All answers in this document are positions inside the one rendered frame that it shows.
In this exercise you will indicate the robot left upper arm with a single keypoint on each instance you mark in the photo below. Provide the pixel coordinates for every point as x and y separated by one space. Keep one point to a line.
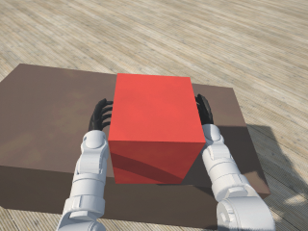
84 226

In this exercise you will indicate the left robot hand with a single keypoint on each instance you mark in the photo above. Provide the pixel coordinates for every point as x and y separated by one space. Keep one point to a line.
96 120

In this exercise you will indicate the left robot forearm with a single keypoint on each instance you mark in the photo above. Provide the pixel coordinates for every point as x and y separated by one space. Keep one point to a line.
86 201

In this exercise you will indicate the carton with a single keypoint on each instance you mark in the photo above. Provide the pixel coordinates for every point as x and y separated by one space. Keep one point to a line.
155 131

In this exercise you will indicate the right robot forearm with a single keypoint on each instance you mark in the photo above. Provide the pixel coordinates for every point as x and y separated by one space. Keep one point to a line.
227 181

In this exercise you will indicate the right robot hand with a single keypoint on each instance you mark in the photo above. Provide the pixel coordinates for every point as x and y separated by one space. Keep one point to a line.
204 110

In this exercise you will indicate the robot right upper arm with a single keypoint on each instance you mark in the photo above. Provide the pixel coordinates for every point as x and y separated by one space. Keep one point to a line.
244 213

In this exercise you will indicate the pedestal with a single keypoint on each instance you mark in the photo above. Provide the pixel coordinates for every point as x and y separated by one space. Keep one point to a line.
45 112

